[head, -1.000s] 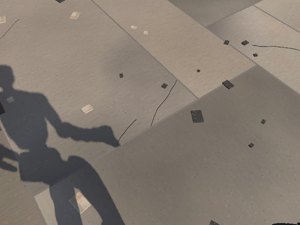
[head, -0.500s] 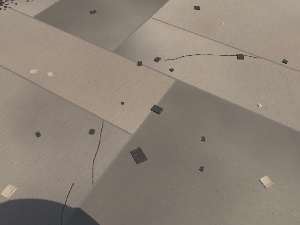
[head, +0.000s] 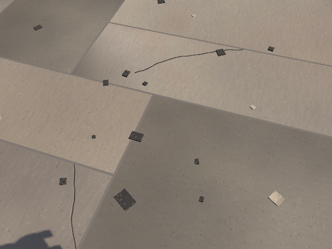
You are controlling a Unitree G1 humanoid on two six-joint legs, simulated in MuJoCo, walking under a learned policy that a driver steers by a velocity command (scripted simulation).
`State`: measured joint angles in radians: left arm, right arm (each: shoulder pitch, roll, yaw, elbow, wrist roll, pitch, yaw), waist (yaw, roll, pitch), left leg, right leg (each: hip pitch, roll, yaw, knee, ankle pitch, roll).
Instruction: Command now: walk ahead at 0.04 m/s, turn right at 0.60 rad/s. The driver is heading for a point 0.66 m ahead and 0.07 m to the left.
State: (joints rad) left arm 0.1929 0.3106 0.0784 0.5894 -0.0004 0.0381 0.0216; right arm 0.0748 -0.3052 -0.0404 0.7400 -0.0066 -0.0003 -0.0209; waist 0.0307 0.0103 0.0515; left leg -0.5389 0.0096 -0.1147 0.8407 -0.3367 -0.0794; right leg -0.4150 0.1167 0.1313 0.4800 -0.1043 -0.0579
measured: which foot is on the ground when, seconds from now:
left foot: up 0.00-0.08, down 0.10-0.56, up 0.58-1.00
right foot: down 0.00-0.10, up 0.12-0.52, down 0.54-1.00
